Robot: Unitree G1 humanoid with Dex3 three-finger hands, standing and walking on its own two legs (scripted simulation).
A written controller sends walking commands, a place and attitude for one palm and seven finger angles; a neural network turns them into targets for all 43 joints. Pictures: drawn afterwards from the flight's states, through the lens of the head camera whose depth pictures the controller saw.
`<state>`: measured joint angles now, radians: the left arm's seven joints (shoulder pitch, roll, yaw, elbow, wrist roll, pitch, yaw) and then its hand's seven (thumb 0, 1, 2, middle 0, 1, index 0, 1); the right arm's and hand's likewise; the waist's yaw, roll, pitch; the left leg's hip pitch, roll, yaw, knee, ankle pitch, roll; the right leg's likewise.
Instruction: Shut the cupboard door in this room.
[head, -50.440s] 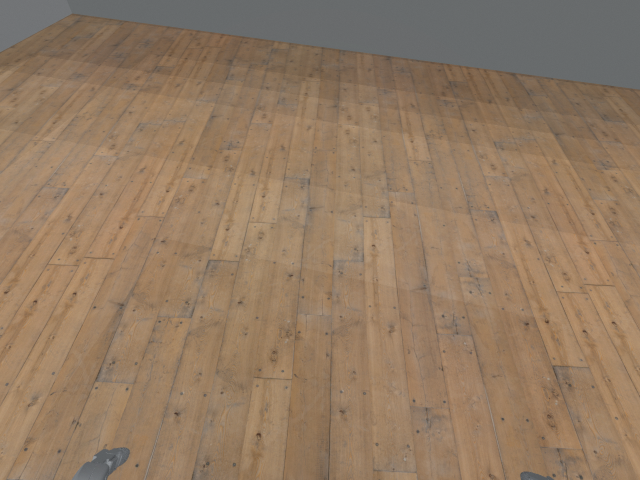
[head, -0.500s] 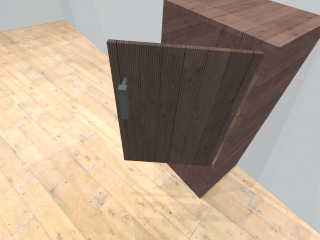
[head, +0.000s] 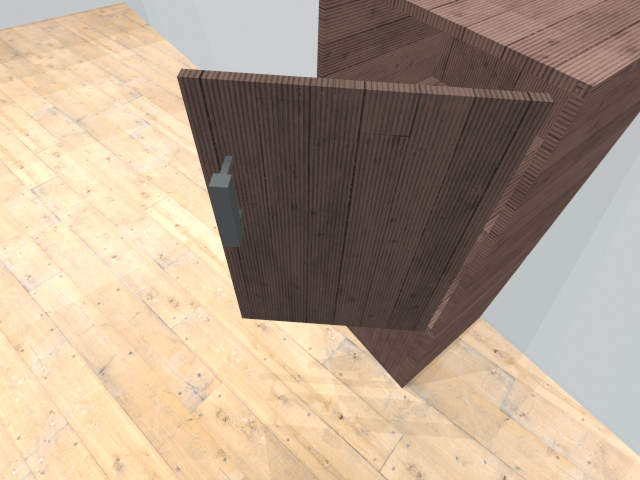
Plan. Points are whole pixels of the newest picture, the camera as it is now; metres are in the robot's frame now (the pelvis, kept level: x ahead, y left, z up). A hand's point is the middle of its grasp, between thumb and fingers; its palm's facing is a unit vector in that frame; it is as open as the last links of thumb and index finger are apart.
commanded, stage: come to a stop and stand still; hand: left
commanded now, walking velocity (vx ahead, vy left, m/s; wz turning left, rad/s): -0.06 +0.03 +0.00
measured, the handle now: (230, 202) +0.45 +0.17 +0.07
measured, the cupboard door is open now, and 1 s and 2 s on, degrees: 48 48 48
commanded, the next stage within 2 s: look again from close up in 0.62 s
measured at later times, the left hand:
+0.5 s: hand out of the picture -0.03 +0.18 -0.17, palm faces +0.04 -0.98 -0.19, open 7.3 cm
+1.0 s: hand out of the picture -0.04 +0.18 -0.16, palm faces +0.05 -0.97 -0.22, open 7.4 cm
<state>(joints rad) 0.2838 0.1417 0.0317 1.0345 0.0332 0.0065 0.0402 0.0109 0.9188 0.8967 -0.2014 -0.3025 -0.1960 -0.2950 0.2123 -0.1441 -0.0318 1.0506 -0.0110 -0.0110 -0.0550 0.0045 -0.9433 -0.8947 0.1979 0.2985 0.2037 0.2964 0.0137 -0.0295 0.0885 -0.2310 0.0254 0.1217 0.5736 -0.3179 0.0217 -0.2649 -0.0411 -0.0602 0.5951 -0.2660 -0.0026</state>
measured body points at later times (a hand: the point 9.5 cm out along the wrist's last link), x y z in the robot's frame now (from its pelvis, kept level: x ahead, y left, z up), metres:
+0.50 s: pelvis -0.05 +0.00 +0.01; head -0.05 +0.01 +0.46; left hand -0.03 +0.23 -0.15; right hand -0.04 -0.22 -0.15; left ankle -0.03 +0.09 -0.73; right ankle +0.00 -0.12 -0.73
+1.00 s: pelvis -0.04 +0.01 +0.00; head -0.05 -0.01 +0.45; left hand -0.04 +0.23 -0.15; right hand -0.04 -0.20 -0.16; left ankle -0.03 +0.09 -0.73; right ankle +0.00 -0.12 -0.73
